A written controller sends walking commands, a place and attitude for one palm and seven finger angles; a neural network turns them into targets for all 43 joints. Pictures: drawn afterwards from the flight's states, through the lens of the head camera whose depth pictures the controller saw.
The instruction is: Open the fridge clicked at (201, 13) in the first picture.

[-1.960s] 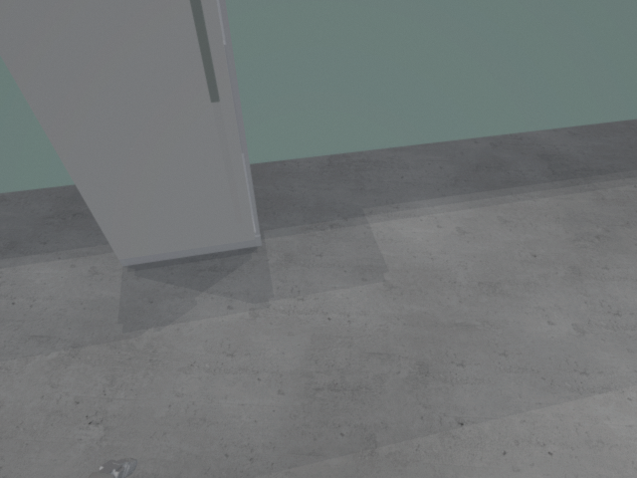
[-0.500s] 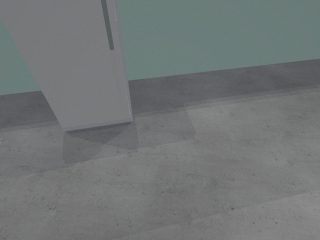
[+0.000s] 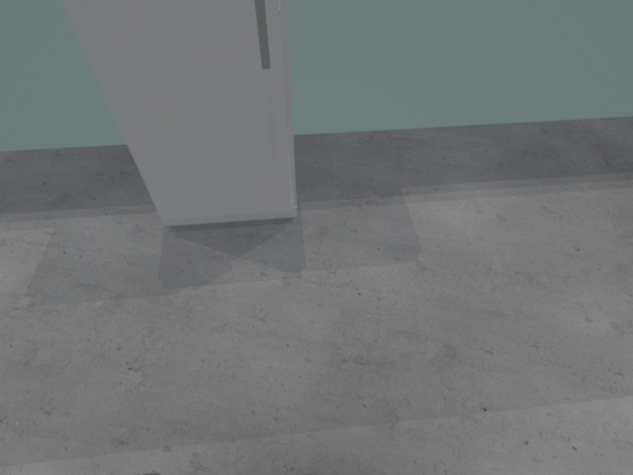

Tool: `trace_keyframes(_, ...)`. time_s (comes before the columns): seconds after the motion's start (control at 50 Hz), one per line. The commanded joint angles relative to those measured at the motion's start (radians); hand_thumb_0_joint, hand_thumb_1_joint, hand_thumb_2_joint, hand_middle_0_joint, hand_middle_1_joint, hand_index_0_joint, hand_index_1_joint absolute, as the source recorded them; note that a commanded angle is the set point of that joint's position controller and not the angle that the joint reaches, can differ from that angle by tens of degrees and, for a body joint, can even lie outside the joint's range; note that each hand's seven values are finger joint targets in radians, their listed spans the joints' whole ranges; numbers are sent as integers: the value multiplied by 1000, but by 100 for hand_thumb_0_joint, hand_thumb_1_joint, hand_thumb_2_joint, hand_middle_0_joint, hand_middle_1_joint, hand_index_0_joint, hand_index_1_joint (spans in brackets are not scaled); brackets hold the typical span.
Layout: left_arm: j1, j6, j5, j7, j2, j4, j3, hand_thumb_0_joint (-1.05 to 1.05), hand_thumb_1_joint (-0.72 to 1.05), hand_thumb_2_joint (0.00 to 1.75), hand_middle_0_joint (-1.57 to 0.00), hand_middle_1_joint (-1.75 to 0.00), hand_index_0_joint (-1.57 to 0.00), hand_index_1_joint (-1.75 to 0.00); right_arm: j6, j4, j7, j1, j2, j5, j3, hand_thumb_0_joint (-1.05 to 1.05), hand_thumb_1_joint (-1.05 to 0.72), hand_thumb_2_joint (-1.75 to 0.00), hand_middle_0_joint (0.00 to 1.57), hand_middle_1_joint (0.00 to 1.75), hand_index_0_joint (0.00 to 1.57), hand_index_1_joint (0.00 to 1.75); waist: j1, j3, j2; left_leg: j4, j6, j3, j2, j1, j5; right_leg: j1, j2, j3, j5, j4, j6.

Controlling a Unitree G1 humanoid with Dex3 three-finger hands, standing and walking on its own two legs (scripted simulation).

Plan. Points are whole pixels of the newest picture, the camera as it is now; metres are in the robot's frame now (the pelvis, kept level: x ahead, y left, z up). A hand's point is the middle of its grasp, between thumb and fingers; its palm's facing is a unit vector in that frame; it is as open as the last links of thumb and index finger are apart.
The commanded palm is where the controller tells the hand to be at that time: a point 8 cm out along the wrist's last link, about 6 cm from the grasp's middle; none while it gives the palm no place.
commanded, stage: walk to a spot facing it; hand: right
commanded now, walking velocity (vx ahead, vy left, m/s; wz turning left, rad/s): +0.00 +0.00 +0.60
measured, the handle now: out of the picture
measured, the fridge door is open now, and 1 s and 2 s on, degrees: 0 0 0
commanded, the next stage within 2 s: none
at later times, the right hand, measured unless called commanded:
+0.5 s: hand out of the picture +0.06 -0.18 -0.15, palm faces -0.15 +0.96 -0.21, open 7.4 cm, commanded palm none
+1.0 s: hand (409, 351) +0.35 -0.14 -0.17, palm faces -0.52 +0.84 -0.15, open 7.4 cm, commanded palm none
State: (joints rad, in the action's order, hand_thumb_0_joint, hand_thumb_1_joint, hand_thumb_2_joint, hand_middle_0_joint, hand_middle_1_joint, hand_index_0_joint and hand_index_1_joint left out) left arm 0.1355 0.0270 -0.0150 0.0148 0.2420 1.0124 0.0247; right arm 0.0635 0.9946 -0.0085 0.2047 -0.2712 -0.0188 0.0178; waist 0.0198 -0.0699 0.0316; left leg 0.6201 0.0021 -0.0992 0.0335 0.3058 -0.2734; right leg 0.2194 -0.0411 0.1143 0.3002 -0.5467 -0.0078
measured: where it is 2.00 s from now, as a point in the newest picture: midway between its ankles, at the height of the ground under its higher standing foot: (279, 401)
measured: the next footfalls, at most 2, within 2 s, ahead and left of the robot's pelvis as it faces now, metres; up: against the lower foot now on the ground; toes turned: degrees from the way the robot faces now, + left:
right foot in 0.62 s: +0.14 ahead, -0.10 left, +0.00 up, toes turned +17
left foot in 1.22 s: +0.29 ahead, +0.18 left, +0.00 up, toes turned +49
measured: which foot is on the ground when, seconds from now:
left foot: down 0.00-0.62, up 0.64-1.00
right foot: down 0.00-0.14, up 0.16-0.60, down 0.62-1.00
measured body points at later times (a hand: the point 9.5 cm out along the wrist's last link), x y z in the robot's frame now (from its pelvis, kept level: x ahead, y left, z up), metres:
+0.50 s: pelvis +0.02 +0.01 +0.01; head +0.04 +0.01 +0.46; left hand +0.07 +0.29 -0.12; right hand +0.07 -0.23 -0.13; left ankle -0.01 +0.11 -0.73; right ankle +0.06 -0.13 -0.68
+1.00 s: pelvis +0.17 -0.02 +0.01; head +0.20 -0.05 +0.46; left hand -0.02 +0.13 -0.12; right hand +0.37 -0.19 -0.15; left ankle +0.14 +0.15 -0.63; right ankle +0.11 -0.12 -0.73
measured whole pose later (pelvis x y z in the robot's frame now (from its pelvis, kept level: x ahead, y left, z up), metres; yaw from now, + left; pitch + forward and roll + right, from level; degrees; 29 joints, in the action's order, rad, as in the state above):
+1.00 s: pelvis +0.17 -0.02 +0.01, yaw +34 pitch -1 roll +3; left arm 0.48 -0.07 -0.02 0.04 0.13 1.07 0.02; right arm 0.05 0.94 -0.04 0.20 -0.25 -0.04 0.10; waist -0.01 -0.03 0.05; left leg 1.16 0.03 0.03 -0.06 0.68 -0.12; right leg -0.04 -0.04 0.29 0.37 -0.34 0.04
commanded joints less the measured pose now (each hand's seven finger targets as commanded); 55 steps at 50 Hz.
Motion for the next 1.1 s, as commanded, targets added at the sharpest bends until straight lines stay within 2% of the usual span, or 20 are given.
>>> trace_keyframes(0.0, -19, -29, -1, 18, 212, -99, 62, 0, 90, 90, -20, -30, -20, -30, -9, -115, 1, 2, -101, 0, 54, 0, -90, -90, 20, 30, 20, 30, -9, 64, -245, 354, 20, 66, -45, 111, -245, -16, -357, -230, -314, 221, 189)
trace_keyframes(0.04, -51, -31, -7, 20, 202, -118, 68, 0, 90, 90, -20, -30, -20, -30, -12, -122, -4, 37, -82, 2, 62, 0, -90, -90, 20, 30, 20, 30, 21, 69, -207, 270, 8, 63, -88, 45, -243, 20, -353, -163, -366, 147, 167)
trace_keyframes(0.08, -62, -21, -7, 16, 195, -121, 74, 0, 90, 90, -20, -30, -20, -30, -27, -97, -7, 139, -77, -2, 68, 0, -90, -90, 20, 30, 20, 30, 62, 103, -126, -2, 12, 112, -75, -98, -35, 49, -269, -42, -289, -69, 73)
trace_keyframes(0.1, -32, -9, 0, 11, 146, -128, 66, 0, 90, 90, -20, -30, -20, -30, -46, -88, 0, 180, -148, -12, 79, 0, -90, -90, 20, 30, 20, 30, 74, 93, 124, -241, -6, -68, -177, -148, 200, 157, -143, 37, -27, -325, -14)
trace_keyframes(0.12, -18, -4, 0, 7, 69, -168, 50, 0, 90, 90, -20, -30, -20, -30, -58, -89, 18, 184, -249, -14, 92, 0, -90, -90, 20, 30, 20, 30, 47, 64, 403, -311, -81, -449, -380, -172, 544, 403, 7, 1, 310, -567, -64)
trace_keyframes(0.14, -37, 1, 4, 11, 101, -173, 53, 0, 90, 90, -20, -30, -20, -30, -50, -99, 30, 200, -215, 0, 89, 0, -90, -90, 20, 30, 20, 30, 60, 84, 251, -338, -152, -407, -391, -142, 436, 357, -23, -133, 274, -608, -43)
trace_keyframes(0.16, -21, 1, 4, 3, 100, -161, 57, 0, 90, 90, -20, -30, -20, -30, -47, -117, 28, 138, -190, 0, 88, 0, -90, -90, 20, 30, 20, 30, 27, 80, 159, -362, -181, -341, -339, -131, 136, 367, -51, -132, 188, -618, -39)
trace_keyframes(0.2, -60, -8, -9, -7, 120, -160, 59, 0, 90, 90, -20, -30, -20, -30, -54, -137, 21, 76, -153, 1, 84, 0, -90, -90, 20, 30, 20, 30, 26, 18, 153, -412, -174, -394, -287, -52, -176, 393, -64, -134, 106, -625, -48)
trace_keyframes(0.26, -30, -21, -15, -17, 98, -144, 59, 0, 90, 90, -20, -30, -20, -30, -78, -127, 16, 99, -137, -1, 82, 0, -90, -90, 20, 30, 20, 30, 9, 43, 42, -398, -178, -336, -243, -101, -145, 381, -57, -117, 27, -562, -56)
trace_keyframes(0.48, -84, -59, -2, -21, 64, -205, 50, 0, 90, 90, -20, -30, -20, -30, -93, -100, 9, 184, -132, -11, 87, 0, -90, -90, 20, 30, 20, 30, 44, 60, 128, -382, -204, -374, -204, -148, -91, 290, -3, -100, 72, -211, -49)
trace_keyframes(0.56, 87, -80, 9, -5, 74, -160, 54, 0, 90, 90, -20, -30, -20, -30, -82, -127, 6, 83, -135, -5, 95, 0, -90, -90, 20, 30, 20, 30, -44, 81, 103, -245, -143, -311, -120, 108, -94, -125, 34, -82, -18, 90, -32)
trace_keyframes(0.58, 205, -89, 9, 11, 132, -123, 64, 0, 90, 90, -20, -30, -20, -30, -82, -142, 1, 61, -85, -2, 85, 0, -90, -90, 20, 30, 20, 30, -95, 127, -42, -91, -99, -230, -44, 247, -127, -344, -65, -155, 34, 183, -20)
trace_keyframes(0.6, 289, -89, -6, 14, 247, -104, 91, 0, 90, 90, -20, -30, -20, -30, -79, -158, -12, 81, -15, 10, 74, 0, -90, -90, 20, 30, 20, 30, -123, 150, -374, 216, -36, -56, 82, 458, -307, -452, -355, -517, 330, 326, 44)
trace_keyframes(0.62, 295, -80, 0, 12, 268, -117, 90, 0, 90, 90, -20, -30, -20, -30, -87, -181, -14, 25, -43, 0, 79, 0, -90, -90, 20, 30, 20, 30, -123, 74, -326, 362, -9, 15, 2, 487, -294, -299, -481, -641, 449, 404, 112)
trace_keyframes(0.64, 230, -77, -8, 8, 223, -142, 77, 0, 90, 90, -20, -30, -20, -30, -84, -183, -20, 11, -60, -9, 92, 0, -90, -90, 20, 30, 20, 30, -90, -11, -222, 451, -4, 13, -42, 461, -236, -154, -467, -617, 486, 446, 140)
trace_keyframes(0.7, 139, -97, -6, 13, 102, -139, 39, 0, 90, 90, -20, -30, -20, -30, -61, -114, -43, 62, -35, -22, 97, 0, -90, -90, 20, 30, 20, 30, -10, -98, -135, 580, 12, 50, -80, 407, 10, -23, -290, -288, 193, 426, 26)
trace_keyframes(0.76, 202, -116, 2, 21, 59, -103, 28, 0, 90, 90, -20, -30, -20, -30, -47, -95, -44, 103, 6, -20, 91, 0, -90, -90, 20, 30, 20, 30, 9, -50, -184, 629, 26, 67, -76, 403, 114, -79, -229, -102, -130, 370, -12)
trace_keyframes(0.84, 298, -123, 5, 28, 28, -53, 19, 0, 90, 90, -20, -30, -20, -30, -34, -106, -40, 47, 22, -20, 85, 0, -90, -90, 20, 30, 20, 30, -4, -51, -162, 660, 33, 87, -82, 482, 166, -151, -233, -25, -381, 332, -28)
trace_keyframes(1.02, 471, -114, -14, 35, 14, 52, 17, 0, 90, 90, -20, -30, -20, -30, -48, -167, -48, -224, 60, -13, 51, 0, -90, -90, 20, 30, 20, 30, -85, -110, -146, 269, -9, 247, -75, 487, 90, -354, -274, 80, -729, 277, 61)
trace_keyframes(1.08, 459, -106, -10, 33, 52, 58, 28, 0, 90, 90, -20, -30, -20, -30, -61, -153, -44, -176, 58, -13, 49, 0, -90, -90, 20, 30, 20, 30, -47, -50, -182, 112, -55, 335, 10, 308, 26, -379, -267, 180, -1099, 132, 57)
